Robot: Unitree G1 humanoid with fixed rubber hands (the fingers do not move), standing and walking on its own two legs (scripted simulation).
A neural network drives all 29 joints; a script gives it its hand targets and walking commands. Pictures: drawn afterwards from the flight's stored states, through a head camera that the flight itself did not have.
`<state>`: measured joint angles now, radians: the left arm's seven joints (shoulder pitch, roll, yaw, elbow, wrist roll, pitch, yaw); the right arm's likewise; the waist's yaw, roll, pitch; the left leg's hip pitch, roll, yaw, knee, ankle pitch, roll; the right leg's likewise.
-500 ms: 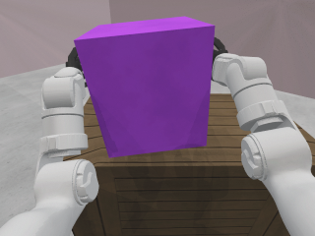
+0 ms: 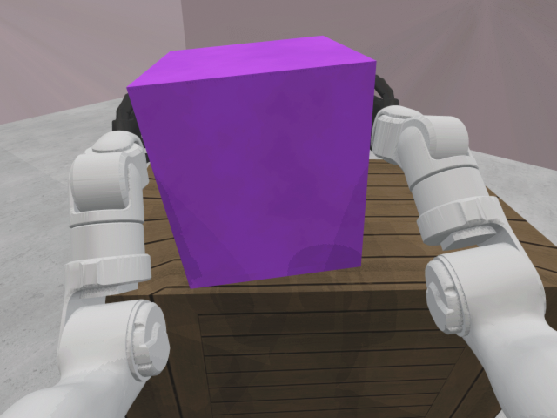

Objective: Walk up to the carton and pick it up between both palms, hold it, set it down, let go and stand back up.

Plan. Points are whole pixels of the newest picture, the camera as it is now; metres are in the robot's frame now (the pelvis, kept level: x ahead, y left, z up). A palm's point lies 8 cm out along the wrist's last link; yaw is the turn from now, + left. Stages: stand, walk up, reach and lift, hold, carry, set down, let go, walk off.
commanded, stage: set down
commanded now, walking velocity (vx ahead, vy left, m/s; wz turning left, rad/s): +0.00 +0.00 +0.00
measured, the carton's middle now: (261, 153) +0.39 +0.01 +0.28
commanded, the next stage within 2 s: none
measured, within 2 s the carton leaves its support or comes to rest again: neither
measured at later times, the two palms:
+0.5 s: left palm (132, 167) +0.39 +0.19 +0.26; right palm (354, 162) +0.40 -0.14 +0.26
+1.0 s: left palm (150, 167) +0.41 +0.17 +0.25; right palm (362, 161) +0.42 -0.16 +0.25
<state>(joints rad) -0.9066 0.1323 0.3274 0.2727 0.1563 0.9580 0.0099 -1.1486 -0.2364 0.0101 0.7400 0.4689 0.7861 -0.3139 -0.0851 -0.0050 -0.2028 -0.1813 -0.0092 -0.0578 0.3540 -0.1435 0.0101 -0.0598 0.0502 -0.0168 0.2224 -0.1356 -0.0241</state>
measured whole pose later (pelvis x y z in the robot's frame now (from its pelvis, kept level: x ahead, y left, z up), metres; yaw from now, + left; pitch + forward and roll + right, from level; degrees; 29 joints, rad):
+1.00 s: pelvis +0.02 -0.01 +0.00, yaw +2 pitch -3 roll -1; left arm -0.86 0.09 0.33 0.29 0.26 0.69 -0.03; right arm -0.95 -0.11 -0.13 0.64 0.15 0.43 -0.17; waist -0.11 -0.05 -0.03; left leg -0.11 -0.03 -0.08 0.30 -0.14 0.01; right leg 0.01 0.03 -0.06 0.18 -0.15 -0.03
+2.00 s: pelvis +0.01 -0.01 +0.00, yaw +3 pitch +3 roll -1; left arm -0.92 0.10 0.35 0.64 0.21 0.46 0.02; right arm -1.00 -0.05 -0.35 0.88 -0.15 0.27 -0.08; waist -0.08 -0.04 -0.08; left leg -0.21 -0.02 -0.09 0.27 -0.10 0.00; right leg -0.10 0.03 -0.09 0.20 -0.14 -0.04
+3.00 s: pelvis +0.03 -0.01 +0.00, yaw +2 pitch +8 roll +0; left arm -0.95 0.06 0.44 0.83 0.25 0.25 0.01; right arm -0.96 0.01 -0.53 0.87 -0.36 0.17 -0.02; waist -0.05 0.00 -0.09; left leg -0.27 -0.02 -0.07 0.21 -0.08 0.01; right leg -0.18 0.02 -0.08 0.17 -0.13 -0.03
